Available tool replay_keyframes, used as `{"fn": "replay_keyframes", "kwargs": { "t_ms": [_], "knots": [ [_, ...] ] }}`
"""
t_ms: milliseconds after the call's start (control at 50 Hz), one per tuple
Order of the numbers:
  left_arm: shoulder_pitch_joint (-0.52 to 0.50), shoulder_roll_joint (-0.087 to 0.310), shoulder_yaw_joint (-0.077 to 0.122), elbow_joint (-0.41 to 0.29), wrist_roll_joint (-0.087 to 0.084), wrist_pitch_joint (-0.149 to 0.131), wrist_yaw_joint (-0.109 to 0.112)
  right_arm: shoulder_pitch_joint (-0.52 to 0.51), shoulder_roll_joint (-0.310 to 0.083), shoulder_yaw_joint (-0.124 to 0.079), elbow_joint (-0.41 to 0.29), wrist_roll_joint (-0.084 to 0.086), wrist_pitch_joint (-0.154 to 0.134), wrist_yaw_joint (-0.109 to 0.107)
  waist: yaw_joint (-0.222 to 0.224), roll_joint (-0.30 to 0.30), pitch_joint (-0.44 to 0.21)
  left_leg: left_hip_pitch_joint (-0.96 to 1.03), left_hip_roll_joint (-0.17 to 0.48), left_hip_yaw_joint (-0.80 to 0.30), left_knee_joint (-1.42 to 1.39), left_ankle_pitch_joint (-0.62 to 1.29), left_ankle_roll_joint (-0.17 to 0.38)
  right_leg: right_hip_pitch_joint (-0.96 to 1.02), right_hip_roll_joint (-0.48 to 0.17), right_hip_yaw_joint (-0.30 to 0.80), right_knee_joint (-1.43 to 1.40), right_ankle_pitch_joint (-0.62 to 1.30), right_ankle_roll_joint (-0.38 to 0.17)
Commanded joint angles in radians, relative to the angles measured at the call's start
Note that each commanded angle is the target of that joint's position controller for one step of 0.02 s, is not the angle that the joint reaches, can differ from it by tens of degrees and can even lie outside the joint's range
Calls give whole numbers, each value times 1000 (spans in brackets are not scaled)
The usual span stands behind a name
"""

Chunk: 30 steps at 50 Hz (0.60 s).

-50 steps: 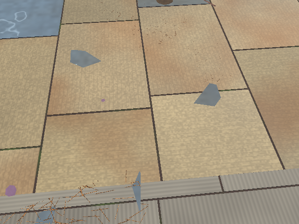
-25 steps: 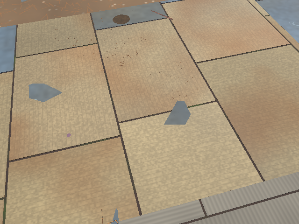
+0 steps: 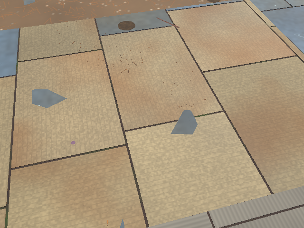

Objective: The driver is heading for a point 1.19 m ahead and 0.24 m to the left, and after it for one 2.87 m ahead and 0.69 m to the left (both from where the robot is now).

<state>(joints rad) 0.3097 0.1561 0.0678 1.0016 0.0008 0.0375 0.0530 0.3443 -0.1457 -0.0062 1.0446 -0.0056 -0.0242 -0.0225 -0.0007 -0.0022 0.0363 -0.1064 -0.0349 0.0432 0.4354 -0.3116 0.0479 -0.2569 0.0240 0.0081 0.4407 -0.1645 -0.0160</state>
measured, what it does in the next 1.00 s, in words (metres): walks ahead: right foot 0.12 m higher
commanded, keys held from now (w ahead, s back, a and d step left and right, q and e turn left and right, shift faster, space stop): no key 0.42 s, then w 0.58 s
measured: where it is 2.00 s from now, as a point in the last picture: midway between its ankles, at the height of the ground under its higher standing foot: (168, 144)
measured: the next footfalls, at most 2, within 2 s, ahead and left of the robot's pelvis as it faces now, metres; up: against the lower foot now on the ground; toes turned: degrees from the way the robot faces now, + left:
right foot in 0.94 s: +0.40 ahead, -0.21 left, +0.12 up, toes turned -7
left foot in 1.64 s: +0.72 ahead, +0.03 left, +0.12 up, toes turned +12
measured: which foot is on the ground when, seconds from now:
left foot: down 0.00-0.96, up 0.98-1.00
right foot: down 0.00-0.48, up 0.50-0.92, down 0.94-1.00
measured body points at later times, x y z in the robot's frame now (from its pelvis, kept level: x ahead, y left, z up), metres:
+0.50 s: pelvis +0.01 +0.02 +0.00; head +0.02 +0.02 +0.45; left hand +0.00 +0.24 -0.16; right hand -0.03 -0.20 -0.15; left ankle -0.05 +0.09 -0.74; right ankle +0.04 -0.11 -0.74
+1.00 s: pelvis +0.23 -0.10 +0.00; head +0.27 -0.11 +0.45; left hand +0.42 +0.10 -0.10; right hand +0.14 -0.34 -0.14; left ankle -0.02 +0.08 -0.65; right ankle +0.36 -0.21 -0.63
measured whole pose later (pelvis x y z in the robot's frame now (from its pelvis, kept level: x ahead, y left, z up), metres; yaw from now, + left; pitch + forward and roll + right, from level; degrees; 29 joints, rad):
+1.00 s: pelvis +0.23 -0.10 +0.00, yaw +0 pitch +3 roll +0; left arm 0.04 0.15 -0.03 0.75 0.00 -0.10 -0.03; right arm 0.49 -0.18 0.00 1.10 0.01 -0.06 -0.01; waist 0.03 0.01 0.02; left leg -0.02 0.06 -0.13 0.81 -0.33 0.01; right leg -0.88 -0.08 -0.12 1.20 -0.44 -0.06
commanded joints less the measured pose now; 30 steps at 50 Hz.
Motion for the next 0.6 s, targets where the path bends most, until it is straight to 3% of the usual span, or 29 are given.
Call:
{"fn": "replay_keyframes", "kwargs": {
  "t_ms": [20, 420, 440, 460, 480, 500, 520, 540, 560, 580, 600],
  "knots": [
    [45, 73, 11, -4, -2, -3, 6, 88, -86, -13, -5, 0, -2, 1, -3, 4, 23, -135, 92, -86, -126, 181, -8, 117, -69, 79, -37, 143, -25],
    [33, 72, -1, 92, -6, -3, 8, 139, -85, -12, 16, -3, 10, -4, -1, 9, 38, -97, 88, -99, -166, 272, -16, 85, -83, 69, -49, 106, 3],
    [39, 67, -3, 98, -6, -2, 9, 148, -86, -13, 19, -3, 12, -7, -2, 15, 21, -91, 86, -104, -181, 184, -7, 88, -72, 55, -44, 44, 2],
    [77, -35, -42, 118, 26, -11, -2, 132, -4, 14, 11, -38, 8, -22, 8, -8, 5, -78, 142, -163, -218, -1, 35, 87, -81, 35, -48, -47, -4],
    [57, -24, -40, 111, 27, -16, -7, 136, -58, -3, 5, -35, 13, -26, -5, 27, 52, -86, 142, -197, -240, -196, 70, 25, -40, -2, 15, -152, -14],
    [17, 17, -32, 88, 31, -20, -12, 166, -119, -22, 7, -28, 19, -27, -30, 78, 89, -80, 183, -270, -273, -383, 116, -72, -4, -50, 120, -258, -27],
    [-30, 34, -30, 59, 41, -24, -21, 199, -150, -35, 10, -23, 22, -27, -56, 117, 136, -86, 260, -361, -323, -505, 167, -176, -8, -73, 256, -290, -35],
    [-69, 33, -32, 30, 45, -30, -29, 225, -148, -38, 16, -20, 21, -24, -73, 134, 187, -87, 330, -433, -367, -532, 215, -281, -43, -78, 381, -289, -36],
    [-118, 142, 3, 15, -52, -55, -17, 203, -237, -64, -13, 13, 5, -26, -74, 136, 214, -26, 370, -500, -381, -447, 247, -428, -80, -15, 519, -289, -19],
    [-97, 134, 6, 22, -65, -71, -17, 221, -210, -61, -3, 15, -7, -25, -63, 110, 207, 81, 387, -508, -367, -370, 262, -568, -98, 2, 668, -298, -9],
    [-72, 99, 3, 38, -61, -86, -24, 257, -174, -54, 10, 12, -15, -22, -59, 85, 196, 153, 391, -488, -348, -275, 266, -667, -108, 11, 823, -296, -5]
  ]
}}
